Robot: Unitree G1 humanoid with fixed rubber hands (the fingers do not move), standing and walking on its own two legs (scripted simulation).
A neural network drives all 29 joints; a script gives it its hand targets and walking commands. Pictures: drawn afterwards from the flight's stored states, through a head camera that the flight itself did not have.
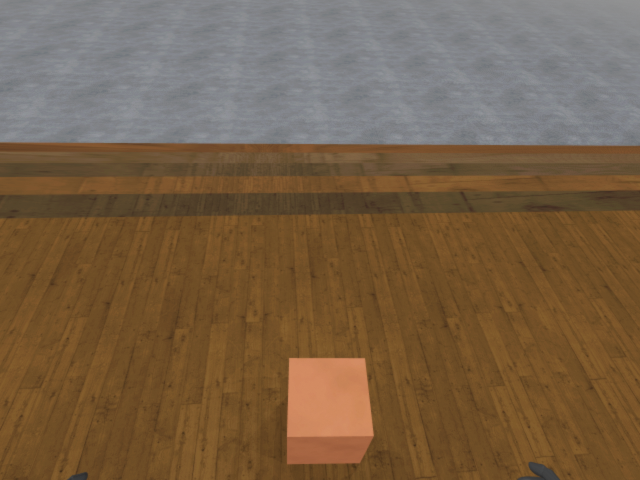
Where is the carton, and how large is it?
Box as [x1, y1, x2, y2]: [287, 358, 373, 463]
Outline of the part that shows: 289,358 287,463 359,462 373,436 364,358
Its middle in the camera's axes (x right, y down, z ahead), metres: +0.02 +0.50 +1.09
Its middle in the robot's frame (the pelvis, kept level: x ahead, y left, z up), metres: +0.44 -0.06 -0.66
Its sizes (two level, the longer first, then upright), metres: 0.210 0.200 0.250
